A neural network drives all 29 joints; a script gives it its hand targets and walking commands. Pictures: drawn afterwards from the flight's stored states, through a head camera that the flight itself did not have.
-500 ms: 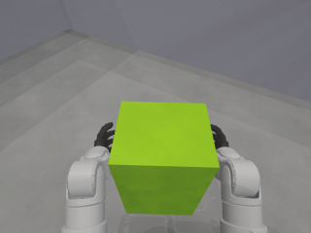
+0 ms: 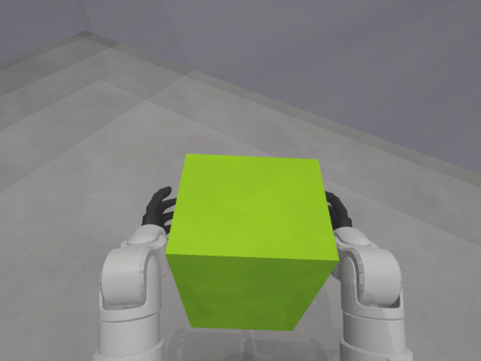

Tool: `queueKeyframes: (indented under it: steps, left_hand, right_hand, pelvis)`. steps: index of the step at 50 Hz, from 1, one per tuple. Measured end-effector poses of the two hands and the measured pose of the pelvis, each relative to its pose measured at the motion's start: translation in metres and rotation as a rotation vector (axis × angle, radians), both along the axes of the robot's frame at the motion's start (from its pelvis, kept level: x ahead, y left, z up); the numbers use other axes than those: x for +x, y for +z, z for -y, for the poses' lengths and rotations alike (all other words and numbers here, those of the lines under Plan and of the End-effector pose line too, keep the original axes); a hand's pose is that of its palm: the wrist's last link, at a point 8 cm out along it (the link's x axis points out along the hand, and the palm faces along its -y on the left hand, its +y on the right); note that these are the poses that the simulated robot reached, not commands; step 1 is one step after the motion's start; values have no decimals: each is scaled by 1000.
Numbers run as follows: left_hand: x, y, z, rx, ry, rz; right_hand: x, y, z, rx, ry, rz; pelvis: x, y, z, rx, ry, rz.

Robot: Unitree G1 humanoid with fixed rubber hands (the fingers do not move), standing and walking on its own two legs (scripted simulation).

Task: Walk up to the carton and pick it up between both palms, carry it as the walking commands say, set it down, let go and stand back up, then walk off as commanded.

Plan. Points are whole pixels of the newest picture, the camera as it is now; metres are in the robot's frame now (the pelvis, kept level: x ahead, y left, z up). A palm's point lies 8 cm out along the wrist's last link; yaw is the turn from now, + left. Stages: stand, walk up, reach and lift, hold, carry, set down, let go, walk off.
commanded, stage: carry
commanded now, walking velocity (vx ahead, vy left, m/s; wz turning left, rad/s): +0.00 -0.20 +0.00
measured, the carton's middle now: (246, 254) +0.28 +0.00 +0.04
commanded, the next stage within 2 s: none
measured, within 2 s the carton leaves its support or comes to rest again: neither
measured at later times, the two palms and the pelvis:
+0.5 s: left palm (250, 285) +0.21 +0.00 +0.08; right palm (448, 282) +0.21 -0.27 +0.08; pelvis -0.06 -0.14 +0.00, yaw +1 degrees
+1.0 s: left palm (383, 325) +0.16 -0.16 +0.08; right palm out of the picture +0.15 -0.44 +0.08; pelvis -0.12 -0.30 -0.01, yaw +1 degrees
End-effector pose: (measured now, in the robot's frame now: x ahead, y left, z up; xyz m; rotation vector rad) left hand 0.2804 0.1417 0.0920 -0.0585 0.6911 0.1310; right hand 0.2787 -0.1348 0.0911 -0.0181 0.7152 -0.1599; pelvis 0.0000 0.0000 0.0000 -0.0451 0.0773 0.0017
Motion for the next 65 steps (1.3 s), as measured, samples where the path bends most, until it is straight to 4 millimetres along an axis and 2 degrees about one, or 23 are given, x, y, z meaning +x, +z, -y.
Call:
queueKeyframes:
  steps: [5, 10, 14, 20, 24, 28, 33, 38, 42, 46, 51, 57, 61, 65]
  left_hand:
    - [-6, -9, 53, 26, -15, 2]
    - [-21, -18, 94, 74, -55, -64]
    - [-31, -12, 112, 63, -52, -32]
    - [-49, -12, 124, 18, -17, 14]
    - [-68, -13, 136, 10, -1, -39]
    - [-74, -4, 157, -5, 6, -30]
    - [-78, 4, 199, -1, 1, 15]
    - [-91, -10, 254, 56, -35, -19]
    - [-104, -16, 283, 76, -64, -73]
    - [-111, -10, 299, 55, -56, -30]
    - [-125, -11, 308, 16, -24, 10]
    - [-150, -9, 323, 7, 10, -47]
    - [-154, 2, 345, -12, 21, -6]
    - [-157, 5, 379, -10, 18, 21]
  right_hand:
    - [-7, -13, 52, 28, -19, 4]
    - [-32, -32, 94, 64, -49, -62]
    - [-42, -26, 111, 65, -52, -30]
    - [-48, -11, 124, 13, -12, 15]
    - [-63, -9, 136, -10, 16, -39]
    - [-71, 0, 157, -19, 17, -29]
    - [-78, 5, 199, 2, -2, 16]
    - [-97, -20, 253, 56, -36, -18]
    - [-118, -32, 282, 68, -56, -72]
    - [-125, -23, 298, 59, -56, -29]
    - [-128, -11, 308, 16, -22, 11]
    - [-144, -6, 323, -11, 26, -47]
    - [-147, 7, 345, -16, 25, -6]
    - [-152, 9, 379, -3, 12, 22]
  pelvis:
    - [-9, -12, 46, 5, -7, 3]
    - [-23, -9, 77, 34, 7, 12]
    - [-34, -9, 95, 34, 10, 12]
    - [-46, -15, 120, 27, 20, 17]
    - [-54, -4, 138, 20, 8, 25]
    - [-66, 2, 161, 5, 4, 23]
    - [-80, -1, 199, -3, -4, 13]
    - [-95, -11, 241, 7, -4, 20]
    - [-107, -7, 263, 31, 5, 22]
    - [-117, -7, 282, 28, 9, 13]
    - [-126, -13, 302, 14, 19, 7]
    - [-138, 2, 329, 8, 15, 19]
    - [-149, 5, 352, -5, 8, 19]
    - [-158, 1, 384, -9, 2, 13]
